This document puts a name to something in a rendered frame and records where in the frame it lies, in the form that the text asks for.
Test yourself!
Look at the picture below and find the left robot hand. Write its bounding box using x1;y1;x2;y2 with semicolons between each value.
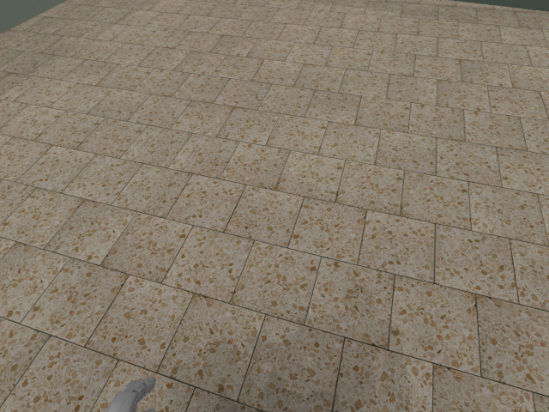
106;378;156;412

